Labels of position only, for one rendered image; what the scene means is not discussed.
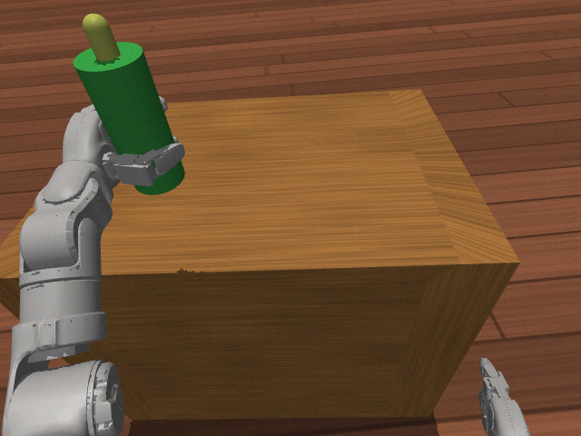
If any left robot hand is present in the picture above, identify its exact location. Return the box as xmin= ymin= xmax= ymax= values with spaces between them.
xmin=63 ymin=96 xmax=185 ymax=189

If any left robot arm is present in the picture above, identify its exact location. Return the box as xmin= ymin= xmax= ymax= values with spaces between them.
xmin=2 ymin=161 xmax=124 ymax=436

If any right robot hand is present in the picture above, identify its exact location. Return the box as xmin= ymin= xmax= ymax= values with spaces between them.
xmin=479 ymin=358 xmax=530 ymax=436

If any bottle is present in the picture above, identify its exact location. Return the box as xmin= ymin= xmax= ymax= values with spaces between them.
xmin=73 ymin=14 xmax=185 ymax=195

